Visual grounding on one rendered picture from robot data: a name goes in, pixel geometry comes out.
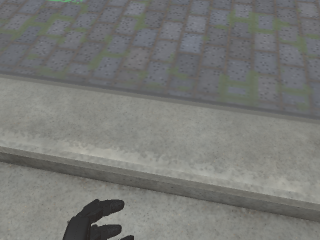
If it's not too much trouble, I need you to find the robot left hand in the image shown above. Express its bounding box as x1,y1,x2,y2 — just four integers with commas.
62,199,134,240

